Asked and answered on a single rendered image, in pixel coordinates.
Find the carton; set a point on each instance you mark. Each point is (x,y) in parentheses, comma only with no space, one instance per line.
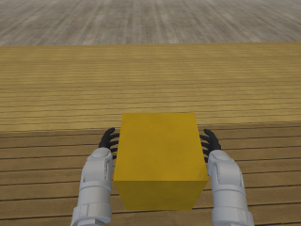
(160,164)

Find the right robot hand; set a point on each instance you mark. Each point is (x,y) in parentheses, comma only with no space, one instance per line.
(212,144)

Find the left robot hand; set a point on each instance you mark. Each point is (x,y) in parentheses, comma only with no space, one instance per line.
(106,143)

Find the right robot forearm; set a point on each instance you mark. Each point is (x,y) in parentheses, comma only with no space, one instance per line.
(229,193)

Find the left robot forearm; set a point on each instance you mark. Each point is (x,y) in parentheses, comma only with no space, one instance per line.
(93,206)

